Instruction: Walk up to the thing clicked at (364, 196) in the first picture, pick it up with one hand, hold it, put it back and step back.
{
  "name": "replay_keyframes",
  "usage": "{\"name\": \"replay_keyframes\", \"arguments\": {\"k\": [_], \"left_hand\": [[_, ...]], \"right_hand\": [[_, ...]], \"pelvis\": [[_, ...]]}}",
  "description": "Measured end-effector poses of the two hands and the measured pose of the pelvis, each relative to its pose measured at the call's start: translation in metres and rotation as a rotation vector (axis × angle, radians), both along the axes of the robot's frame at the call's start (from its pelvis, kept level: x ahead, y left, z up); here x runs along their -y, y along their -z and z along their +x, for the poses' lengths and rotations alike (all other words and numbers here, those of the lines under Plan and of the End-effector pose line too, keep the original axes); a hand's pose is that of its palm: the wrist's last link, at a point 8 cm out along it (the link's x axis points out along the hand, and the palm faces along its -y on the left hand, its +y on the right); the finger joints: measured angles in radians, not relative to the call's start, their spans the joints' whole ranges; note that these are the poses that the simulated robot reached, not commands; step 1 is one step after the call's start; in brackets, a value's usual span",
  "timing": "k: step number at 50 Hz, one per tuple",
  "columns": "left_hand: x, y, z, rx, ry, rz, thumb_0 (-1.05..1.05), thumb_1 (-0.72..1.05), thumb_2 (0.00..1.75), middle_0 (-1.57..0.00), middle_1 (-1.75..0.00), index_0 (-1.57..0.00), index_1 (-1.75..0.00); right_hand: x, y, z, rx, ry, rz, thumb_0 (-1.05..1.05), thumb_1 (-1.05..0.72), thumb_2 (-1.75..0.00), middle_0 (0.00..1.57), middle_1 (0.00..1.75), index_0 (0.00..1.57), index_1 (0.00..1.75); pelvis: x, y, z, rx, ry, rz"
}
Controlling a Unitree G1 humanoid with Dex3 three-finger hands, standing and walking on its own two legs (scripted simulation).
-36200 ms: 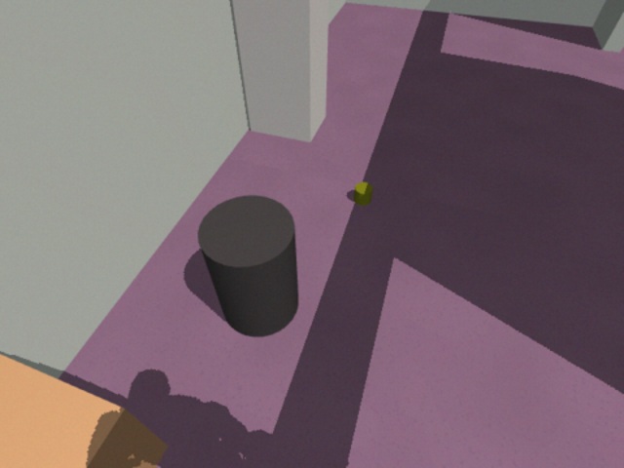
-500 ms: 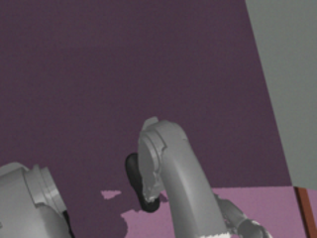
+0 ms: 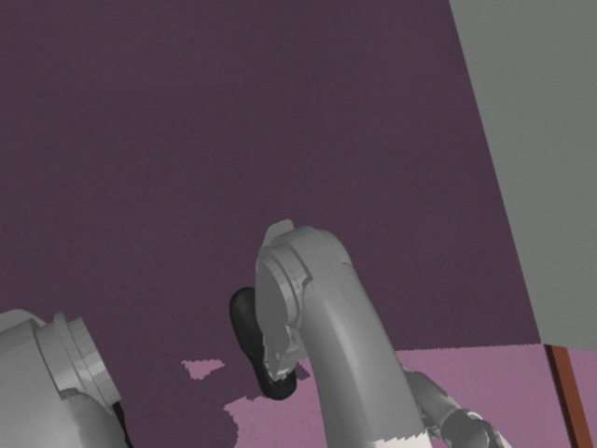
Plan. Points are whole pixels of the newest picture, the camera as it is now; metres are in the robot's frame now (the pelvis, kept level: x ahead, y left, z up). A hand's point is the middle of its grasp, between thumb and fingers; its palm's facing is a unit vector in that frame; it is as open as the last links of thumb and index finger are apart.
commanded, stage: rest palm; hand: left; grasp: from above
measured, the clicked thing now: out of the picture +0.46 +0.40 -0.27
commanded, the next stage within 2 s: close in 0.98 s
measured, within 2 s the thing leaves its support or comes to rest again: neither
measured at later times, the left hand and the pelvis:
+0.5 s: hand out of the picture +0.44 +0.39 -0.23, palm faces -0.42 -0.17 -0.89, open 14.0 cm; pelvis +0.00 +0.00 +0.00, yaw +0 degrees
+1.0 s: hand out of the picture +0.45 +0.39 -0.24, palm faces -0.41 -0.17 -0.90, open 13.5 cm; pelvis +0.00 +0.00 +0.00, yaw -1 degrees
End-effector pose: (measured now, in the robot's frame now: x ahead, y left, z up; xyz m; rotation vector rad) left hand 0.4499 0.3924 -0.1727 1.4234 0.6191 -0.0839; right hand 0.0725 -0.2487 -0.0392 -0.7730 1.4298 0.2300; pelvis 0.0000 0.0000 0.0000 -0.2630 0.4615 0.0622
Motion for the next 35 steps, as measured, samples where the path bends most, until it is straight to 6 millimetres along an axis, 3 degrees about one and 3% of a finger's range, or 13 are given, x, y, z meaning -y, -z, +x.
{"name": "replay_keyframes", "arguments": {"k": [35], "left_hand": [[-0.0044, 0.0025, -0.0017, -0.023, 0.002, -0.004, 0.00, -0.47, 1.02, -0.09, -1.06, -0.09, -1.06]], "right_hand": [[-0.0012, -0.0029, 0.0027, -0.006, -0.025, -0.002, 0.00, -0.91, -0.90, 0.20, 0.30, 0.20, 0.30]], "pelvis": [[-0.0018, -0.0018, -0.0012, 0.006, 0.003, -0.009]]}}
